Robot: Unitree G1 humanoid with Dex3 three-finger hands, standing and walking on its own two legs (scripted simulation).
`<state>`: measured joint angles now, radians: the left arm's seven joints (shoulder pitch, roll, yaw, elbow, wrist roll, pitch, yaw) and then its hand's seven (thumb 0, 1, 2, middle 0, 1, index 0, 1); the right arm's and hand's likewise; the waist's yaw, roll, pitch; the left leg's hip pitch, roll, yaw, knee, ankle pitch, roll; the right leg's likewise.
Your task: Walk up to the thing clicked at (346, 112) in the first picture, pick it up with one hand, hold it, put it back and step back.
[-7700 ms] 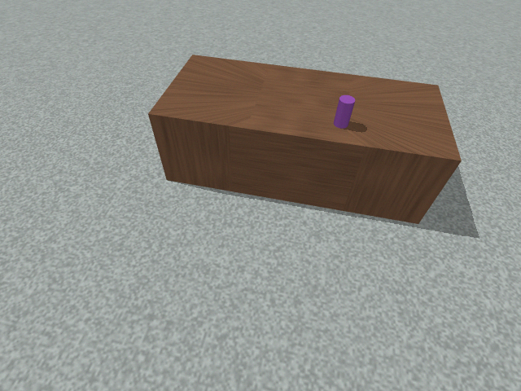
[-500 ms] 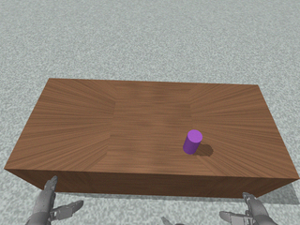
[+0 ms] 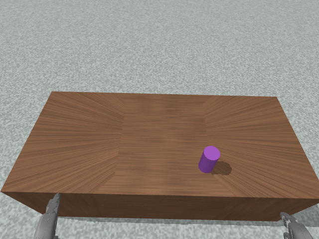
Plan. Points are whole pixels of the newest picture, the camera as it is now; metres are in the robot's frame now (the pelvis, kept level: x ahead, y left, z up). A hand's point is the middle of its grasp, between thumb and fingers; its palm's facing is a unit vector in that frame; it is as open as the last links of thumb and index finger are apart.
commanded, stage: go down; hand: right
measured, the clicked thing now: (208, 160) +0.46 -0.19 -0.27
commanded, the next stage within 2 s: none
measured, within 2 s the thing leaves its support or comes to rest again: neither
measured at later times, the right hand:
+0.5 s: hand (279, 235) +0.17 -0.29 -0.09, palm faces +0.05 +0.96 -0.29, open 17.7 cm
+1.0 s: hand (290, 170) +0.31 -0.34 -0.02, palm faces +0.13 +0.98 -0.15, open 17.5 cm
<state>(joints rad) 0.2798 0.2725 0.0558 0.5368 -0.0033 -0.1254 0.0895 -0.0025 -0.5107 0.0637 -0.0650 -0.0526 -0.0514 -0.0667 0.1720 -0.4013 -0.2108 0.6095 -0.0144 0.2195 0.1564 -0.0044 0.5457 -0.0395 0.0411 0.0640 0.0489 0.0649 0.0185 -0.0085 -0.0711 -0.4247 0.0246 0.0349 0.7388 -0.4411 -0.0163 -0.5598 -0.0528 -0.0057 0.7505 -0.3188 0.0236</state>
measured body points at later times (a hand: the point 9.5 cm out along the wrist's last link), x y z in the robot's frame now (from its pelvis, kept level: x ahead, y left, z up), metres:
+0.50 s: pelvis +0.01 -0.01 -0.01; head +0.04 -0.02 +0.44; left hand +0.16 +0.26 -0.05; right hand +0.17 -0.34 -0.07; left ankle -0.04 +0.13 -0.71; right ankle +0.03 -0.13 -0.71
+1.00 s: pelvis -0.02 -0.02 -0.02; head +0.03 -0.04 +0.43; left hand +0.11 +0.25 -0.06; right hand +0.30 -0.39 -0.01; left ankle -0.04 +0.13 -0.71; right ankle +0.03 -0.13 -0.71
